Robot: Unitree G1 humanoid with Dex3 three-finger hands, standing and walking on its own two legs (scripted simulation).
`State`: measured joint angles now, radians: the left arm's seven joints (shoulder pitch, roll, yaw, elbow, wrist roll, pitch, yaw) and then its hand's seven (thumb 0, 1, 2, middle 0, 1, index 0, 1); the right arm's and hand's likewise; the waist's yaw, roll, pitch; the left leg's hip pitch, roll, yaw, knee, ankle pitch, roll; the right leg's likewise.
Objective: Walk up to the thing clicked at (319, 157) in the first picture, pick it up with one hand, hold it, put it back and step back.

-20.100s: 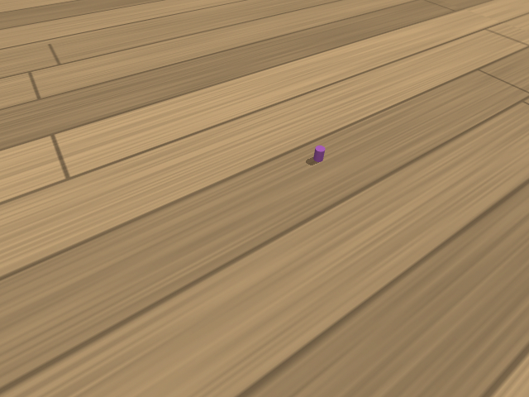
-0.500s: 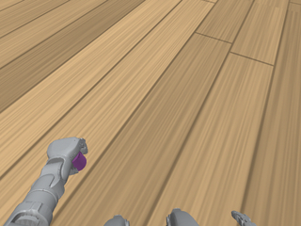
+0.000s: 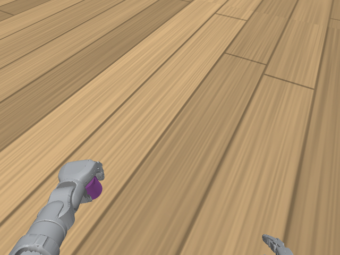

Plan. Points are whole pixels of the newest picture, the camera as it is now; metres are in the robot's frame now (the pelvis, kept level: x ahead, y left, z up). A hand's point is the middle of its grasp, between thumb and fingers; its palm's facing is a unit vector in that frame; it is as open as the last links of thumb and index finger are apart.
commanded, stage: hold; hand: left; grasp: from above
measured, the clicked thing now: (88, 185) +0.32 +0.22 -0.09
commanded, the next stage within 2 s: crouch in 1.60 s
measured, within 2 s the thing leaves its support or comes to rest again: neither
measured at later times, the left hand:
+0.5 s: hand (81, 193) +0.28 +0.22 -0.03, palm faces -0.46 -0.05 -0.89, open 8.0 cm
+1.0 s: hand (80, 198) +0.26 +0.21 -0.02, palm faces -0.44 -0.06 -0.90, open 8.0 cm
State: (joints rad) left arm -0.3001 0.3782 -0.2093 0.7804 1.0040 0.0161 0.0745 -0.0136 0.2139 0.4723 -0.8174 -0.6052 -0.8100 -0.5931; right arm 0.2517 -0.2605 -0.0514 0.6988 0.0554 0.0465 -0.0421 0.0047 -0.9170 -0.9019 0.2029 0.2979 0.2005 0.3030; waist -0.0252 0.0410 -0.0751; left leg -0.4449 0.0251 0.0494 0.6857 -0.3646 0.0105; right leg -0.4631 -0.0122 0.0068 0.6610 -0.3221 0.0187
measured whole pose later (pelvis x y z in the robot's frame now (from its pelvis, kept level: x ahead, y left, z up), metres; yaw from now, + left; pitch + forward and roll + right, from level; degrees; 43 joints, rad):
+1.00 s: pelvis -0.03 -0.01 +0.02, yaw +0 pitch +0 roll +0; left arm -0.23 0.40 -0.22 0.61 0.97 0.00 -0.04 -0.01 0.22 0.47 -0.81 -0.61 -0.81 -0.59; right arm 0.19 -0.26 -0.02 0.66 0.08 0.08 -0.07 0.01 -0.92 -0.91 0.20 0.30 0.20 0.30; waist 0.01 0.06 -0.01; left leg -0.25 0.02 0.06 0.49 -0.24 0.00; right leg -0.29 -0.01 0.01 0.51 -0.22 0.01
